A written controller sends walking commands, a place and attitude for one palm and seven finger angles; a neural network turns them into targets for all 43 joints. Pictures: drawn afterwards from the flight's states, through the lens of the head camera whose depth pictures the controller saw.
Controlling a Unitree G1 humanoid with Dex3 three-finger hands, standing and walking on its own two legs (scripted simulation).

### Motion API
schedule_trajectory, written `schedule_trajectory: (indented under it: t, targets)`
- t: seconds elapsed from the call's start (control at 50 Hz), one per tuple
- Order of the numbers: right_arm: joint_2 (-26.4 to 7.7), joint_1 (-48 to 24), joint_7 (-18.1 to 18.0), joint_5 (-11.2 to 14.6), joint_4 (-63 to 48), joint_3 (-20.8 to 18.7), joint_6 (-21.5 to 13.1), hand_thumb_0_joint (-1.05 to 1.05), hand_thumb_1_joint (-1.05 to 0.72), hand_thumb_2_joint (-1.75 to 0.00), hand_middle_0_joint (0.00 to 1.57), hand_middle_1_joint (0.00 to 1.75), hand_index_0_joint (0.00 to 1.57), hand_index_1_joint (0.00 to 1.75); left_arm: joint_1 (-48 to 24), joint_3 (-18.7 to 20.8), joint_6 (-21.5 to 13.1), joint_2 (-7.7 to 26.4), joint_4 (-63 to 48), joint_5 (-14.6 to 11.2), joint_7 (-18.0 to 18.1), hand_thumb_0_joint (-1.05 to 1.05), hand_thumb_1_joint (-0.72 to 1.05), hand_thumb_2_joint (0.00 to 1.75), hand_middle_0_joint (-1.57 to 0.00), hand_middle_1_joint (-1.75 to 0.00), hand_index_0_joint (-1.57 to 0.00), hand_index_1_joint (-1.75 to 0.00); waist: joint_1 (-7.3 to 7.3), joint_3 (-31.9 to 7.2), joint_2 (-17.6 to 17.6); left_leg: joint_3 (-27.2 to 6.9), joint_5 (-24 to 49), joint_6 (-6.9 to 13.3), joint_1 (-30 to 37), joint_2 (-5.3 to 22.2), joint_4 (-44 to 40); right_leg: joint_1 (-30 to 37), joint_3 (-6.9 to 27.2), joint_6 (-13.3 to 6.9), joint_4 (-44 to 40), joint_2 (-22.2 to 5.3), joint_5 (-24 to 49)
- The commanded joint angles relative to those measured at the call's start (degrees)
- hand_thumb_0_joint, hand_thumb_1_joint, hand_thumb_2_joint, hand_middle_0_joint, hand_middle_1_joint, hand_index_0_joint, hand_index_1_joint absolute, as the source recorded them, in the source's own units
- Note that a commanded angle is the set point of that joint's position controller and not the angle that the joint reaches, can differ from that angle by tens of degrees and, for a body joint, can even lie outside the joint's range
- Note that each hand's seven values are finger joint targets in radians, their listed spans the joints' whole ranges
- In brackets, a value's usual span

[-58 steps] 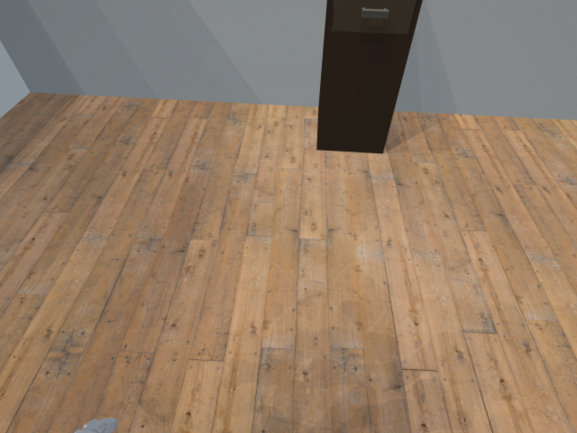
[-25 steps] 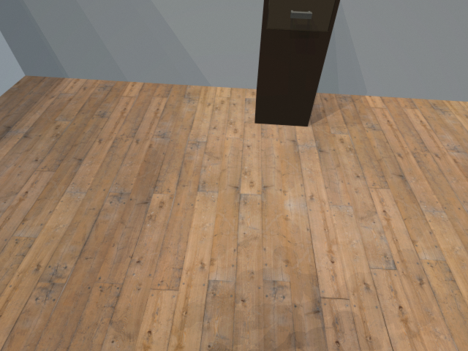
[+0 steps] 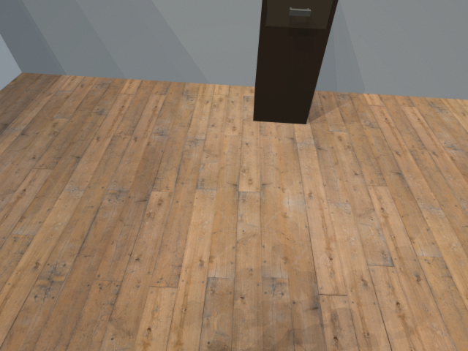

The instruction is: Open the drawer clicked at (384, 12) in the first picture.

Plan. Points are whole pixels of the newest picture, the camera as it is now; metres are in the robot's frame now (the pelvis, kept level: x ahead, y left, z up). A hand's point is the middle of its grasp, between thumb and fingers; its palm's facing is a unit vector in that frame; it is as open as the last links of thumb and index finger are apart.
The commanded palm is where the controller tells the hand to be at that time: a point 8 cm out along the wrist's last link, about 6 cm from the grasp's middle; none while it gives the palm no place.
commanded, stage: look at it before walking up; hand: left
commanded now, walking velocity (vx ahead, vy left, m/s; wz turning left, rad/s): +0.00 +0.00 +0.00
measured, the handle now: (299, 11) +1.70 -0.25 -0.03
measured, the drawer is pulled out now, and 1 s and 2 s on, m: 0.00 0.00 0.00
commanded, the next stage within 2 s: walk to a spot facing it in 0.48 s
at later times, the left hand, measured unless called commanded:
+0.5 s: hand out of the picture +0.08 +0.25 -0.16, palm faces -0.03 -0.94 -0.33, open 7.4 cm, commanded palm none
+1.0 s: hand out of the picture +0.10 +0.16 -0.18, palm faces -0.10 -0.97 -0.21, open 7.4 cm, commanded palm none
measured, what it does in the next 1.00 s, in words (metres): lifts its left foot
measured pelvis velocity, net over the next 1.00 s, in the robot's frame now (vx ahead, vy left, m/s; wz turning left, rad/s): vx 0.08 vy -0.03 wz -0.17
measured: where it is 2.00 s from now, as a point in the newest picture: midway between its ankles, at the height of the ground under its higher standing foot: (261, 309)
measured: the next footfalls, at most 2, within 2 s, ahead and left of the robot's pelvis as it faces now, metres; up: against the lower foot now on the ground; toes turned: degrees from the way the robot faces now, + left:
left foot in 1.38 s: +0.41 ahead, +0.04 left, +0.00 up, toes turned -14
right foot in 1.94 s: +0.50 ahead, -0.27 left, +0.00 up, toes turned -42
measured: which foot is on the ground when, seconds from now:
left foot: down 0.00-0.92, up 0.94-1.00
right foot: down 0.00-1.00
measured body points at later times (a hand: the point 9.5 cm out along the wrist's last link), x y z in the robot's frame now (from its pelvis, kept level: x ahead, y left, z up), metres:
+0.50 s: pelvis +0.01 +0.00 +0.00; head +0.02 +0.00 +0.45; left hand +0.08 +0.30 -0.13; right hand +0.10 -0.29 -0.13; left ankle +0.01 +0.13 -0.74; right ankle +0.01 -0.12 -0.74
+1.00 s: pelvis +0.08 -0.03 -0.02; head +0.09 -0.05 +0.43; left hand +0.11 +0.21 -0.17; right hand +0.04 -0.28 -0.18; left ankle +0.02 +0.11 -0.69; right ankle +0.05 -0.11 -0.74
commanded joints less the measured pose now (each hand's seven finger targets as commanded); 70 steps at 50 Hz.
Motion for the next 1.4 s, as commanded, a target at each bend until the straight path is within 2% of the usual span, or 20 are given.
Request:
schedule_trajectory:
  t: [0.0, 0.56, 0.6, 0.66, 0.74, 0.78, 0.82, 0.86, 0.88, 0.9, 0.92, 0.96, 1.0, 1.1, 1.26, 1.3, 1.32, 1.34, 1.36, 1.38]
  targets:
    - [-12.06, -2.85, -0.94, 0.15, -3.62, -2.01, -1.58, 0.00, -0.90, -0.90, 0.20, 0.30, 0.20, 0.30, -2.23, 2.56, -1.59, 11.92, -3.48, 0.20, 0.84, 0.00, 0.90, 0.90, -0.20, -0.30, -0.20, -0.30, 0.21, -2.60, 0.70, -5.49, 4.68, 2.18, 0.47, 6.13, -3.77, -0.20, 6.09, -1.57, -4.73, -6.76, 2.88]
    - [-12.33, -4.00, -1.06, 0.22, -3.68, -1.95, -1.64, 0.00, -0.90, -0.90, 0.20, 0.30, 0.20, 0.30, -2.39, 2.61, -1.83, 12.21, -3.39, 0.19, 0.93, 0.00, 0.90, 0.90, -0.20, -0.30, -0.20, -0.30, 0.19, -4.19, 0.13, -4.98, 9.94, 2.01, 3.20, 6.47, -3.89, 2.13, 5.58, -1.49, -4.49, -7.11, 10.06]
    - [-6.08, -0.62, -0.94, -0.22, -2.26, -0.57, -0.76, 0.00, -0.90, -0.90, 0.20, 0.30, 0.20, 0.30, 0.85, 1.42, -0.64, 6.04, -2.02, 0.16, 1.04, 0.00, 0.90, 0.90, -0.20, -0.30, -0.20, -0.30, 0.19, -4.11, -0.36, -2.73, 3.92, 0.89, 3.56, 6.32, -2.45, 0.82, 6.01, -0.84, -4.07, -6.33, 3.70]
    - [-6.24, 1.52, -0.84, -0.65, -3.21, -1.42, 0.07, 0.00, -0.90, -0.90, 0.20, 0.30, 0.20, 0.30, 2.94, 2.22, 0.75, 5.75, -3.43, 0.72, 0.10, 0.00, 0.90, 0.90, -0.20, -0.30, -0.20, -0.30, 0.29, 2.06, 0.14, -2.21, -14.43, 1.56, -0.85, 6.57, -2.27, -6.30, 8.56, -1.88, -3.33, -4.04, -14.49]
    - [-8.83, 5.07, -1.03, -0.66, -5.60, -3.43, -0.34, 0.00, -0.90, -0.90, 0.20, 0.30, 0.20, 0.30, 5.08, 3.53, 0.58, 4.12, -6.97, 0.93, -1.07, 0.00, 0.90, 0.90, -0.20, -0.30, -0.20, -0.30, -0.53, 5.63, 5.75, -8.39, -26.78, 5.42, -0.05, 12.27, -5.35, -16.49, 5.86, -2.21, 7.82, 0.76, -18.90]
    - [-10.08, 7.22, -1.32, -0.44, -6.02, -4.50, -1.38, 0.00, -0.90, -0.90, 0.20, 0.30, 0.20, 0.30, 4.09, 3.80, -0.16, 1.17, -8.85, 0.82, -1.58, 0.00, 0.90, 0.90, -0.20, -0.30, -0.20, -0.30, -1.28, 4.32, 11.45, -12.86, -20.18, 9.68, 4.54, 19.78, -8.45, -21.02, -1.09, -0.88, 20.47, 1.20, -14.62]
    - [-8.63, 8.69, -1.31, -0.63, -6.08, -4.62, -2.01, 0.00, -0.90, -0.90, 0.20, 0.30, 0.20, 0.30, 1.36, 4.24, -0.70, 0.59, -10.65, 0.78, -2.00, 0.00, 0.90, 0.90, -0.20, -0.30, -0.20, -0.30, -1.97, 4.43, 10.01, -9.64, -8.15, 10.82, 4.87, 21.52, -6.41, -21.56, -1.42, -0.48, 21.99, -2.33, -17.97]
    - [-7.22, 5.68, -1.44, -0.84, -6.48, -4.34, -2.16, 0.00, -0.90, -0.90, 0.20, 0.30, 0.20, 0.30, 7.76, 4.61, -1.17, -1.22, -8.87, 0.90, -2.34, 0.00, 0.90, 0.90, -0.20, -0.30, -0.20, -0.30, 1.76, 2.41, 7.07, -1.09, -1.50, 7.23, -1.37, 18.12, 2.41, -8.67, -4.19, -0.85, 13.65, -2.02, -12.56]
    - [-6.08, 3.78, -1.32, -0.75, -7.05, -4.09, -2.10, 0.00, -0.90, -0.90, 0.20, 0.30, 0.20, 0.30, 16.10, 5.03, -1.53, -0.73, -6.13, 1.09, -2.17, 0.00, 0.90, 0.90, -0.20, -0.30, -0.20, -0.30, 5.66, -0.18, 2.14, 4.31, -2.36, 4.32, -7.71, 13.57, 14.86, 3.10, -4.52, -1.52, 5.82, -0.37, -6.27]
    - [-1.52, 2.52, -0.78, 0.16, -9.64, -3.12, -2.21, 0.00, -0.90, -0.90, 0.20, 0.30, 0.20, 0.30, 24.87, 6.54, -2.66, 6.31, -3.52, 1.61, -1.14, 0.00, 0.90, 0.90, -0.20, -0.30, -0.20, -0.30, 8.47, -2.37, -18.46, 11.55, -13.38, 0.06, -24.93, 5.44, 36.64, 15.10, 20.18, -6.55, -5.29, -14.24, -8.57]
    - [-1.17, -2.88, -0.43, -0.21, -13.10, -2.69, -2.78, 0.00, -0.90, -0.90, 0.20, 0.30, 0.20, 0.30, 28.90, 6.67, -3.01, 8.52, -2.77, 0.28, 0.09, 0.00, 0.90, 0.90, -0.20, -0.30, -0.20, -0.30, 9.32, -0.30, -19.18, 6.47, -22.72, -0.52, -34.40, 2.75, 45.56, 15.02, 37.19, -11.74, -11.05, -22.35, -0.25]
    - [-0.55, -5.73, -0.44, -0.35, -12.58, -3.15, -3.12, 0.00, -0.90, -0.90, 0.20, 0.30, 0.20, 0.30, 24.03, 5.73, -3.14, 4.77, -3.70, 0.53, 0.71, 0.00, 0.90, 0.90, -0.20, -0.30, -0.20, -0.30, 6.70, 4.52, -5.53, 1.10, -14.46, -0.50, -36.06, 6.60, 48.78, 9.22, 32.49, -14.89, -9.94, -20.23, 0.03]
    - [0.86, -2.08, -0.08, -0.88, -10.78, -3.38, -2.57, 0.00, -0.90, -0.90, 0.20, 0.30, 0.20, 0.30, 19.32, 4.96, -3.58, 1.69, -5.08, 0.90, 0.83, 0.00, 0.90, 0.90, -0.20, -0.30, -0.20, -0.30, 2.96, 3.47, -1.49, 1.28, -8.60, -1.63, -32.47, 7.53, 45.67, 5.50, 23.88, -13.12, -9.57, -16.70, 3.09]
    - [3.42, -0.84, 0.70, -0.62, -11.13, -3.74, -1.65, 0.00, -0.90, -0.90, 0.20, 0.30, 0.20, 0.30, 19.35, 4.99, -4.58, 0.09, -3.93, 0.92, 0.94, 0.00, 0.90, 0.90, -0.20, -0.30, -0.20, -0.30, 1.28, 2.20, -4.77, 3.49, -0.99, -2.93, -31.05, 6.53, 38.23, 4.87, 14.64, -10.96, -9.93, -11.68, 11.39]
    - [4.76, -7.53, 1.38, -0.05, -15.04, -3.48, -2.99, 0.00, -0.90, -0.90, 0.20, 0.30, 0.20, 0.30, 18.94, 5.47, -4.21, 0.35, -3.30, 1.25, 1.68, 0.00, 0.90, 0.90, -0.20, -0.30, -0.20, -0.30, 2.71, 3.96, -7.84, 5.53, 0.37, -0.68, -19.71, 3.91, 18.56, 4.02, 12.78, -8.75, -7.08, -10.80, 19.93]
    - [3.31, -0.10, 0.56, -0.25, -12.82, -3.95, -3.45, 0.00, -0.90, -0.90, 0.20, 0.30, 0.20, 0.30, 16.85, 5.83, -4.22, 1.41, -3.63, 0.94, 1.59, 0.00, 0.90, 0.90, -0.20, -0.30, -0.20, -0.30, -1.19, 0.84, -6.67, 7.43, 1.20, 0.34, -8.38, 0.95, 11.95, 3.26, 10.94, -7.77, 0.94, -8.86, 29.29]
    - [1.44, 7.87, -0.22, -0.51, -10.23, -4.42, -3.72, 0.00, -0.90, -0.90, 0.20, 0.30, 0.20, 0.30, 16.42, 5.99, -4.17, 0.70, -3.68, 0.82, 1.49, 0.00, 0.90, 0.90, -0.20, -0.30, -0.20, -0.30, -4.21, -2.67, -4.50, 6.31, 2.78, 1.15, 3.19, 1.06, 8.70, -1.00, 9.87, -6.44, 10.56, -6.61, 29.08]
    - [-3.88, 16.93, -1.08, -1.19, -7.98, -5.60, -3.94, 0.00, -0.90, -0.90, 0.20, 0.30, 0.20, 0.30, 17.89, 5.96, -4.03, -1.72, -4.43, 0.22, 1.06, 0.00, 0.90, 0.90, -0.20, -0.30, -0.20, -0.30, -7.23, -9.59, 3.96, -4.03, 0.42, 3.46, 17.49, 10.37, 6.75, -9.63, 7.13, -4.67, 24.46, -2.60, 16.06]
    - [-9.28, 21.94, -1.16, -1.65, -6.98, -6.66, -3.97, 0.00, -0.90, -0.90, 0.20, 0.30, 0.20, 0.30, 20.73, 5.62, -3.97, -4.96, -5.35, -0.30, 0.24, 0.00, 0.90, 0.90, -0.20, -0.30, -0.20, -0.30, -6.47, -14.45, 19.57, -26.15, -1.33, 9.32, 24.89, 27.25, -1.05, -21.79, 0.13, -2.24, 44.85, 4.57, -19.56]
    - [-7.55, 18.90, -1.13, -0.90, -7.48, -5.94, -3.42, 0.00, -0.90, -0.90, 0.20, 0.30, 0.20, 0.30, 17.99, 5.52, -4.00, -3.72, -6.35, 0.32, 0.42, 0.00, 0.90, 0.90, -0.20, -0.30, -0.20, -0.30, -5.63, -12.49, 15.81, -30.36, -14.99, 11.13, 17.05, 29.67, -7.88, -24.53, 3.44, -2.82, 53.37, 2.17, -20.73]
